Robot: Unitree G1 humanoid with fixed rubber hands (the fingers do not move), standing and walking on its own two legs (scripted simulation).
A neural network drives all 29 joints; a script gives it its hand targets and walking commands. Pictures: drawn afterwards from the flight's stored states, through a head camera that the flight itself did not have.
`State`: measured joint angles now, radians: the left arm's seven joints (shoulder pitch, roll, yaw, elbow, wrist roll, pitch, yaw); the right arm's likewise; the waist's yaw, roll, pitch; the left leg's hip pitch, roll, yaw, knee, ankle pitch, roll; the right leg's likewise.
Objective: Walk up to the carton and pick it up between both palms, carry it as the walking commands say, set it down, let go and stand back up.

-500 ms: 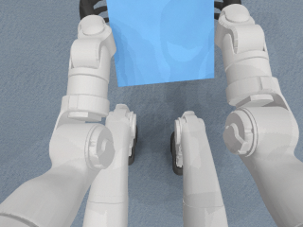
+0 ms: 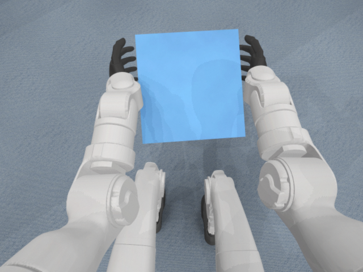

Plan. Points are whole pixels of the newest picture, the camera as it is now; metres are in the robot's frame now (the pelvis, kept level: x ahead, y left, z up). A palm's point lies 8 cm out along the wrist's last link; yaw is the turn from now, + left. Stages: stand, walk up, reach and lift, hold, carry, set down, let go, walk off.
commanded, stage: reach and lift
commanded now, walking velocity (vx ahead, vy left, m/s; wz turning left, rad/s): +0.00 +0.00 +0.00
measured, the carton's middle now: (186, 97) +0.48 +0.02 -0.11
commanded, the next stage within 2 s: none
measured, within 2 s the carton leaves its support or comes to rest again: neither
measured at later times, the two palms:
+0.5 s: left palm (102, 62) +0.44 +0.16 +0.10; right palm (277, 58) +0.47 -0.12 +0.09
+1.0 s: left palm (73, 40) +0.42 +0.17 +0.17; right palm (303, 31) +0.45 -0.11 +0.17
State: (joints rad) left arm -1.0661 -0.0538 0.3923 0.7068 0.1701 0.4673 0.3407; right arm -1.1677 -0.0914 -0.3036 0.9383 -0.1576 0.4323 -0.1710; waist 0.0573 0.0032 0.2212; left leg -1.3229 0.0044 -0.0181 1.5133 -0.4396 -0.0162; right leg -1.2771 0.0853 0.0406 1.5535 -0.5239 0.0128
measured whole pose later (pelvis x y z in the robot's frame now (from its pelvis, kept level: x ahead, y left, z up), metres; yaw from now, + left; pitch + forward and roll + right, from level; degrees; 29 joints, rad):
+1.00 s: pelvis +0.08 +0.00 +0.15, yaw +1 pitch +6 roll -1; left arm -0.59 -0.20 0.46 0.67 0.28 0.44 0.23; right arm -0.68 0.06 -0.39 0.87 -0.28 0.43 -0.02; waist 0.06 0.00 -0.08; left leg -0.62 0.00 -0.02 0.83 -0.32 -0.01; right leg -0.57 0.06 0.06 0.84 -0.37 0.00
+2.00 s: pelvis +0.09 +0.00 +0.18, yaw +1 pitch -9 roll +0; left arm -0.47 -0.21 0.43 0.45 0.28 0.73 0.11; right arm -0.58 0.09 -0.30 0.73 -0.29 0.69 -0.03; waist 0.04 0.00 0.00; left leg -0.19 0.00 -0.02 0.60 -0.26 -0.01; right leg -0.14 0.04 0.07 0.61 -0.31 -0.01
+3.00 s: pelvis +0.09 +0.01 +0.18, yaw +1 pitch -10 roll -1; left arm -0.47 -0.21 0.38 0.44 0.28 0.74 0.11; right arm -0.51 0.09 -0.30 0.60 -0.29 0.74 -0.01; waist 0.00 0.00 0.00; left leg -0.19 0.00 -0.02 0.60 -0.25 0.00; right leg -0.12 0.04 0.07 0.58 -0.29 0.00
